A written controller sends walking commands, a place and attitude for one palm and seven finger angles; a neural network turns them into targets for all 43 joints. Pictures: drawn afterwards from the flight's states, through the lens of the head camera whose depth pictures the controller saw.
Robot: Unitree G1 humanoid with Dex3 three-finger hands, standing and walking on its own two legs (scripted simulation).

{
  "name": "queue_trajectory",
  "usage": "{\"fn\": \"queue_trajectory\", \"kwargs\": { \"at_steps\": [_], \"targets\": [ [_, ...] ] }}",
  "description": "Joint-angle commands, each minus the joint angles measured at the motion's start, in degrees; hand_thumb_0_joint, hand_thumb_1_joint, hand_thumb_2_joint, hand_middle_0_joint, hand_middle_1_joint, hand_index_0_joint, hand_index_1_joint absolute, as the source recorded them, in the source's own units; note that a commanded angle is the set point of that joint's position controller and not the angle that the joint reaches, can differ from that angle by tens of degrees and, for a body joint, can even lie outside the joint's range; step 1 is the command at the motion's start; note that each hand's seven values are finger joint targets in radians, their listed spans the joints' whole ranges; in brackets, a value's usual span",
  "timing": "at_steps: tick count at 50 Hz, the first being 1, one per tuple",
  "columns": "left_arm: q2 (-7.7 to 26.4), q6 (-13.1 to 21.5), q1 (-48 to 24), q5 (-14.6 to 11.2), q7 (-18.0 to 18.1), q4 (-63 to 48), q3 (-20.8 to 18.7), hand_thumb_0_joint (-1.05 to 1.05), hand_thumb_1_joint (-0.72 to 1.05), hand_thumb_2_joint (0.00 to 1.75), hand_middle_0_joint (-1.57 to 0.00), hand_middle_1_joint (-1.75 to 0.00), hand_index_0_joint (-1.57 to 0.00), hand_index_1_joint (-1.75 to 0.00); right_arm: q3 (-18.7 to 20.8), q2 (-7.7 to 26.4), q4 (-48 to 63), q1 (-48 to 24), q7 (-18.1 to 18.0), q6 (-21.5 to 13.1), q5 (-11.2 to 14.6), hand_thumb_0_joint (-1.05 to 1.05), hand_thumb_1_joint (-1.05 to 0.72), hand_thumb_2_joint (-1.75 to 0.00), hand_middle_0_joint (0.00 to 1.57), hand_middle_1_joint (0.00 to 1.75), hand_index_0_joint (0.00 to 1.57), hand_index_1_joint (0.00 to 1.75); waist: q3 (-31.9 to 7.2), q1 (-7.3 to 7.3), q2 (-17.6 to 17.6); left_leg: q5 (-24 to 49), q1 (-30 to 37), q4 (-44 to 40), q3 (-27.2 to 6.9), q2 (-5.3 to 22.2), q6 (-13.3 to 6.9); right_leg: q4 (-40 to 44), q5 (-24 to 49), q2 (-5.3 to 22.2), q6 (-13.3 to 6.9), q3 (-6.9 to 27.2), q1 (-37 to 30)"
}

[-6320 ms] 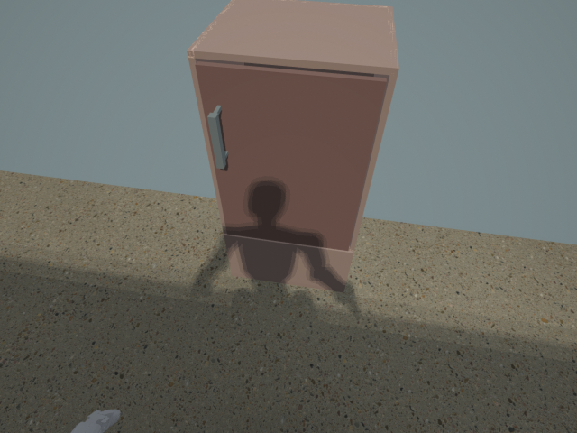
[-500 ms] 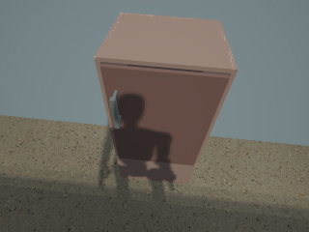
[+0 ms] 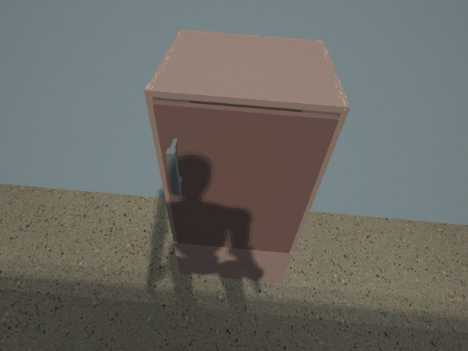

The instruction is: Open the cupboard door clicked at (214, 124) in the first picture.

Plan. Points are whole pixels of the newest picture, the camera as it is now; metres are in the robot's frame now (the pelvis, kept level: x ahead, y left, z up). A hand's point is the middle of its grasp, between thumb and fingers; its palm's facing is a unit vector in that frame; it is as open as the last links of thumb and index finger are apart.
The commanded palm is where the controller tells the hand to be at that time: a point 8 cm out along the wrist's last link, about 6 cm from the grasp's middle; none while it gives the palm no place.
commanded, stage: look again from close up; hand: left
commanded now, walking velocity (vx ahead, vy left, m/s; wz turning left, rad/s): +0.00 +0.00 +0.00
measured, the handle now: (175, 168) +0.55 +0.18 -0.04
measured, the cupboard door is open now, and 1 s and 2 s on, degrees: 0 0 0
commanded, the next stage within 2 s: raise the hand with hooked fingers in 0.12 s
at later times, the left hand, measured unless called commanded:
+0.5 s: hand (128, 303) +0.20 +0.19 +0.00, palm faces +0.07 -1.00 -0.01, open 7.9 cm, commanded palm +0.11 +0.25 -0.06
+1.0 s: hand (127, 320) +0.19 +0.20 -0.07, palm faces -0.12 -0.99 -0.03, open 10.8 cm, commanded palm +0.15 +0.27 -0.05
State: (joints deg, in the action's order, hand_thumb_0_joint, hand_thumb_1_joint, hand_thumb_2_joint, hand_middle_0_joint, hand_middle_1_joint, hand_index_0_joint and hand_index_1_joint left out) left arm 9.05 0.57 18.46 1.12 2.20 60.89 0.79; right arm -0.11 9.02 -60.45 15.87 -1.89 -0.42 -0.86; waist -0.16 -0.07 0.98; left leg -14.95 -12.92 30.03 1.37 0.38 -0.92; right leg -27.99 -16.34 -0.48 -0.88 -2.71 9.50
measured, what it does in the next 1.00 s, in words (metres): lowers itself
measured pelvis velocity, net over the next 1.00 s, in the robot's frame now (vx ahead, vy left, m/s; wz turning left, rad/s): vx -0.04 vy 0.00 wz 0.01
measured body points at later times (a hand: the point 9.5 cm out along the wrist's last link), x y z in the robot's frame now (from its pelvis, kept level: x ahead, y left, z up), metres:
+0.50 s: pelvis -0.05 +0.02 -0.05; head -0.03 +0.02 +0.40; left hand +0.19 +0.24 +0.00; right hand +0.12 -0.23 -0.12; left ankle +0.02 +0.11 -0.74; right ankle -0.01 -0.11 -0.74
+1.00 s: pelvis -0.04 +0.00 -0.10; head +0.04 +0.00 +0.34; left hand +0.19 +0.25 -0.06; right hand +0.16 -0.21 -0.19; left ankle +0.01 +0.11 -0.74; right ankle -0.01 -0.11 -0.74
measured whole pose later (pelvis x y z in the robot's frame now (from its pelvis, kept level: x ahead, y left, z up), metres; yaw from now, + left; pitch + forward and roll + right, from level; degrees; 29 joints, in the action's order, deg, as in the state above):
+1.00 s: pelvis -0.04 +0.00 -0.10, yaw +1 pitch +16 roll -3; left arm 17.8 14.9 17.7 -18.2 -24.4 2.5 -12.6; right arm -2.0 10.5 -30.6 11.4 -3.4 -9.9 2.2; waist -7.7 0.0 -2.5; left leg -29.0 -59.1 71.7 -2.3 1.3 -0.6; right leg -69.2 -31.5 -1.8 -1.9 -5.2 54.2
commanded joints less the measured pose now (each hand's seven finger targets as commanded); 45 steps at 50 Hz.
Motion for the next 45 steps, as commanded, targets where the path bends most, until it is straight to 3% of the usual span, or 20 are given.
{"fn": "queue_trajectory", "kwargs": {
  "at_steps": [1, 10, 11, 12, 13, 14, 15, 16, 19, 20, 22, 23, 24, 25, 29, 33, 36, 40, 43, 45],
  "targets": [
    [5.6, 0.6, 3.5, -0.3, 0.1, -2.1, -1.3, 0.0, 0.9, 0.9, -0.2, -0.3, -0.2, -0.3, 0.5, 5.8, 2.4, 2.1, 0.2, -0.9, 0.1, 0.0, -0.9, -0.9, 0.2, 0.3, 0.2, 0.3, 5.2, 0.07, -0.9, 2.3, -2.8, -8.0, -5.7, 4.5, -1.2, 7.6, 0.6, 5.7, -1.4, 6.1, 3.8],
    [6.1, 0.5, 3.5, -0.2, 0.0, -2.2, -1.3, 0.0, 0.9, 0.9, -0.2, -0.3, -0.2, -0.3, 0.5, 6.8, 1.6, 2.2, 0.4, -1.2, 0.2, 0.0, -0.9, -0.9, 0.2, 0.3, 0.2, 0.3, 4.7, 0.48, -1.2, 0.2, -4.3, -10.6, -7.1, 4.9, -1.6, 7.4, 1.6, 5.9, -1.1, 5.2, 2.0],
    [6.1, 1.6, 6.3, 0.4, 2.2, -0.2, -0.7, 0.0, 0.9, 0.9, -0.2, -0.3, -0.2, -0.3, 0.1, 7.1, 4.4, -2.6, 0.7, -1.6, 0.5, 0.0, -0.9, -0.9, 0.2, 0.3, 0.2, 0.3, 8.4, 2.38, -3.0, 6.9, -5.1, 0.4, -2.9, 4.5, 0.5, 7.7, 17.4, 8.5, -0.9, 8.2, 5.6],
    [20.1, 13.5, -36.3, -12.3, 1.8, -90.6, -9.4, 0.0, 0.88, 0.89, -0.2, -0.32, -0.2, -0.32, 2.0, 16.4, 25.0, -2.2, -1.7, -9.7, 3.9, 0.0, -0.9, -0.9, 0.2, 0.3, 0.2, 0.3, -21.1, -6.64, -14.8, 8.7, 12.6, -6.6, -2.8, -0.4, -0.2, 1.8, 11.8, 2.4, -1.1, 0.8, 1.9],
    [15.6, 10.5, -10.9, -7.9, 3.6, -75.8, -8.2, 0.0, 0.85, 0.88, -0.2, -0.33, -0.2, -0.33, -0.5, 11.0, 21.2, -6.6, -3.7, -15.6, 3.7, 0.0, -0.9, -0.9, 0.2, 0.3, 0.2, 0.3, -17.6, 0.57, -20.2, 5.5, 13.0, -8.7, -2.5, 2.2, 0.5, -3.2, 2.4, 0.5, -2.3, -1.8, 5.1],
    [10.4, 7.9, -9.2, -8.7, 6.2, -70.6, -4.5, 0.0, 0.83, 0.87, -0.21, -0.34, -0.21, -0.34, 0.8, 11.5, 18.6, -6.0, -4.0, -17.8, 4.2, 0.0, -0.9, -0.9, 0.2, 0.3, 0.2, 0.3, -12.8, -2.15, -15.3, -5.4, 4.0, -10.3, -3.9, 2.3, 2.0, -4.4, -3.9, -0.3, -1.5, -3.4, 8.3],
    [-3.2, 2.8, 7.4, -8.9, 5.5, -55.4, 2.5, 0.0, 0.81, 0.86, -0.21, -0.36, -0.21, -0.36, 0.4, 8.7, 17.6, -4.4, -3.1, -17.7, 4.5, 0.0, -0.9, -0.9, 0.2, 0.3, 0.2, 0.3, -3.4, -2.37, -9.1, -10.8, -1.5, -10.7, -5.7, 2.4, 0.9, -4.7, -4.2, -0.6, -1.3, -4.6, 13.0],
    [-0.2, 5.2, -2.3, -12.5, 4.4, -66.7, 0.8, 0.0, 0.78, 0.85, -0.21, -0.37, -0.21, -0.37, 0.6, 11.9, 22.2, -4.9, -3.2, -17.7, 4.8, 0.0, -0.9, -0.9, 0.2, 0.3, 0.2, 0.3, 1.3, -2.93, -6.6, -13.7, -6.8, -9.1, -7.7, 1.4, 0.7, -4.2, -5.1, 0.0, -0.7, -4.6, 13.3],
    [2.2, 14.5, 0.5, -10.7, 0.2, -52.4, -3.3, 0.0, 0.71, 0.82, -0.21, -0.42, -0.21, -0.42, 2.2, 13.3, 25.4, -5.7, -2.6, -18.4, 3.0, 0.0, -0.9, -0.9, 0.2, 0.3, 0.2, 0.3, 6.7, -3.8, 8.3, -16.0, -16.6, 2.2, -6.8, -0.9, 0.7, -6.4, -15.6, -0.1, 0.0, -4.1, 25.8],
    [1.5, 18.6, -0.3, -11.1, -2.1, -48.7, -4.7, 0.0, 0.69, 0.81, -0.22, -0.43, -0.22, -0.43, 2.8, 13.0, 26.0, -6.0, -1.9, -18.2, 2.1, 0.0, -0.9, -0.9, 0.2, 0.3, 0.2, 0.3, 3.6, -2.87, 13.9, -15.7, -20.3, 6.7, -6.3, -0.8, 1.1, -10.0, -18.3, -0.2, 0.1, -4.3, 30.1],
    [0.7, 27.2, 9.0, -13.0, -9.0, -45.4, -6.3, 0.0, 0.64, 0.79, -0.22, -0.47, -0.22, -0.47, 4.2, 12.6, 29.6, -8.0, -0.3, -18.5, 1.0, 0.0, -0.9, -0.9, 0.2, 0.3, 0.2, 0.3, -1.6, 1.33, 16.1, -14.5, -26.8, 14.5, -3.4, -1.2, 1.5, -15.9, -23.0, -0.3, -0.5, -2.9, 34.7],
    [1.8, 30.8, 12.2, -14.1, -12.9, -45.5, -7.7, 0.0, 0.62, 0.78, -0.22, -0.48, -0.22, -0.48, 4.6, 12.7, 31.7, -8.6, 0.8, -18.3, 0.7, 0.0, -0.9, -0.9, 0.2, 0.3, 0.2, 0.3, -4.4, 2.78, 14.1, -13.1, -29.0, 17.7, -2.2, -1.8, 1.6, -17.7, -22.8, -0.2, -1.0, -1.4, 34.4],
    [4.9, 33.2, 14.7, -14.6, -17.2, -43.2, -11.1, 0.0, 0.6, 0.77, -0.22, -0.5, -0.22, -0.5, 5.3, 13.3, 34.0, -8.1, 2.2, -18.0, 1.0, 0.0, -0.9, -0.9, 0.2, 0.3, 0.2, 0.3, -6.1, 3.88, 7.7, -10.0, -28.8, 20.1, -1.8, -2.4, 1.8, -19.9, -18.6, -0.1, -2.0, -0.2, 33.3],
    [6.3, 34.8, 13.5, -15.1, -21.1, -44.6, -11.1, 0.0, 0.57, 0.76, -0.22, -0.51, -0.22, -0.51, 5.3, 13.6, 36.3, -9.4, 2.8, -17.7, 1.1, 0.0, -0.9, -0.9, 0.2, 0.3, 0.2, 0.3, -8.8, 3.6, 5.1, -8.7, -30.2, 22.7, -1.5, -2.8, 1.6, -22.1, -15.6, 0.4, -2.3, 0.5, 32.8],
    [12.5, 30.1, 7.5, -17.5, -23.8, -59.1, -16.0, 0.0, 0.48, 0.72, -0.23, -0.57, -0.23, -0.57, 5.1, 13.8, 43.8, -11.5, 2.2, -15.7, 2.9, 0.0, -0.9, -0.9, 0.2, 0.3, 0.2, 0.3, -14.7, 5.16, -5.2, -19.9, -33.3, 21.2, -3.2, -1.9, 0.8, -27.1, -21.0, 0.0, -1.9, 1.9, 36.1],
    [13.1, 32.2, -1.9, -19.1, -18.0, -83.5, -15.8, 0.0, 0.39, 0.68, -0.24, -0.63, -0.24, -0.63, 4.3, 11.6, 44.1, -7.7, 0.4, -14.8, 2.0, 0.0, -0.9, -0.9, 0.2, 0.3, 0.2, 0.3, -21.8, 1.79, -12.6, -15.0, -28.2, 24.4, -5.5, -0.3, -0.4, -28.8, -13.9, -0.9, -1.7, 1.8, 37.7],
    [10.6, 36.2, -3.2, -17.0, -15.3, -87.4, -11.0, 0.0, 0.32, 0.65, -0.24, -0.68, -0.24, -0.68, 3.8, 11.3, 40.0, -5.4, -0.7, -15.2, 1.1, 0.0, -0.9, -0.9, 0.2, 0.3, 0.2, 0.3, -20.2, -1.95, -11.6, -9.7, -27.8, 28.5, -6.7, 0.5, -0.8, -31.4, -10.3, -1.9, -1.9, 0.7, 44.2],
    [10.8, 34.7, -3.4, -15.9, -19.8, -76.3, -8.6, 0.0, 0.22, 0.61, -0.25, -0.74, -0.25, -0.74, 3.2, 13.0, 36.7, -4.8, -1.1, -15.9, 1.4, 0.0, -0.9, -0.9, 0.2, 0.3, 0.2, 0.3, -16.0, -5.22, -7.1, -10.4, -33.9, 33.3, -7.0, 0.3, -1.0, -31.0, -11.9, -2.2, -1.2, 0.5, 47.6],
    [13.7, 25.8, 1.2, -16.6, -24.9, -66.0, -12.6, 0.0, 0.15, 0.58, -0.25, -0.78, -0.25, -0.78, 3.5, 13.6, 38.0, -5.3, -1.8, -14.8, 3.2, 0.0, -0.9, -0.9, 0.2, 0.3, 0.2, 0.3, -17.2, -3.11, -0.6, -12.6, -38.3, 32.1, -5.5, 0.0, -1.3, -27.2, -16.0, -1.6, -0.5, 2.4, 42.3],
    [16.9, 19.7, 3.0, -19.1, -27.2, -65.4, -18.1, 0.0, 0.11, 0.56, -0.26, -0.81, -0.26, -0.81, 3.5, 13.6, 39.9, -6.3, -2.3, -13.8, 4.0, 0.0, -0.9, -0.9, 0.2, 0.3, 0.2, 0.3, -23.0, 0.32, -0.3, -8.1, -37.0, 31.4, -4.0, -0.8, -1.3, -25.9, -13.5, -1.0, -0.4, 3.8, 34.9]
  ]
}}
